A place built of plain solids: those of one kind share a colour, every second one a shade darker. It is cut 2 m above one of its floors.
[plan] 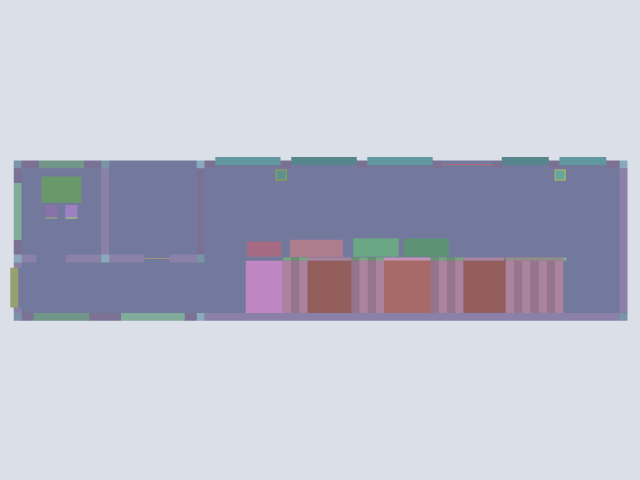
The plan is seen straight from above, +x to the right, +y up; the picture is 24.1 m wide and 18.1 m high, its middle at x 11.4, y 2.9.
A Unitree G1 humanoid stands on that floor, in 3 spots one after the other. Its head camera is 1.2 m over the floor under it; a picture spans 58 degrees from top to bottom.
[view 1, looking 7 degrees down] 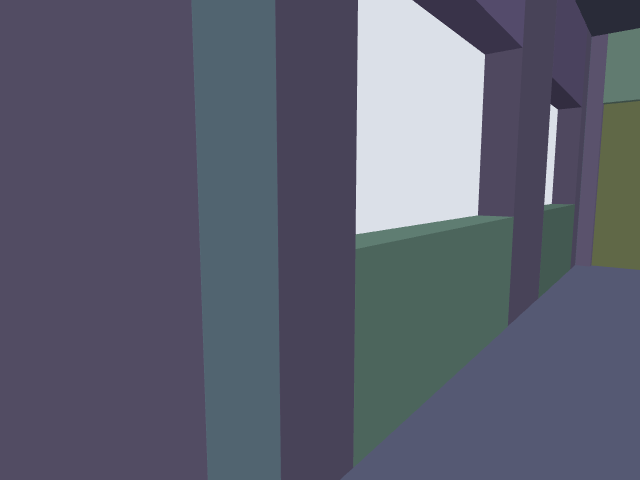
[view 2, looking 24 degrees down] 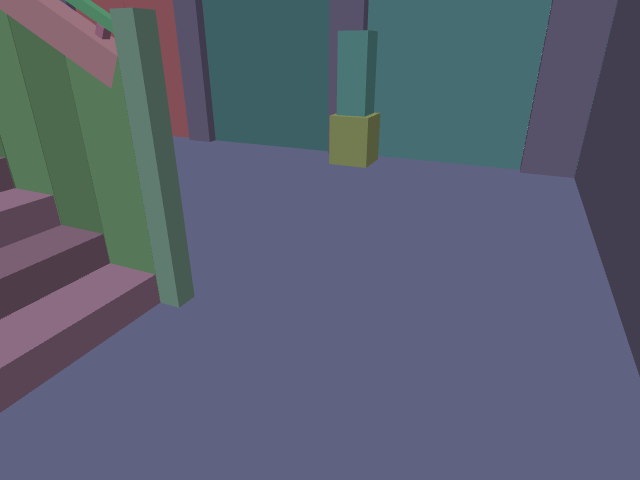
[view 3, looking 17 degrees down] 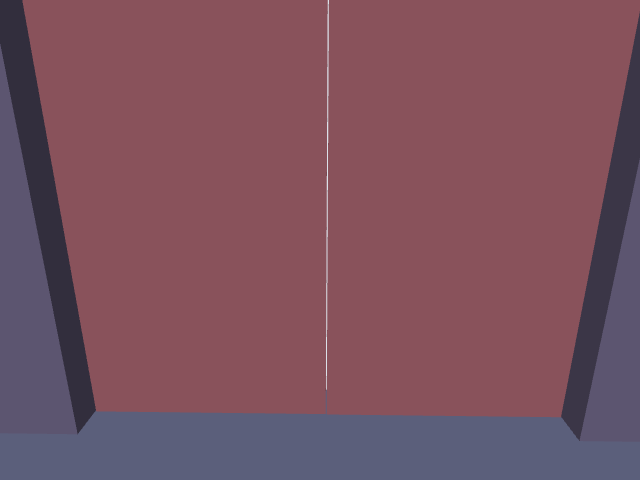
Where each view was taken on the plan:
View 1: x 7.75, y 1.10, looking -142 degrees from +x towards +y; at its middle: wall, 1.56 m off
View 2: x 22.09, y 0.72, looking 114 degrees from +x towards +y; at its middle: floor_slab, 2.95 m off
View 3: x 16.95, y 4.25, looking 91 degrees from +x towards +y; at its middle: entrance_leaf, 1.55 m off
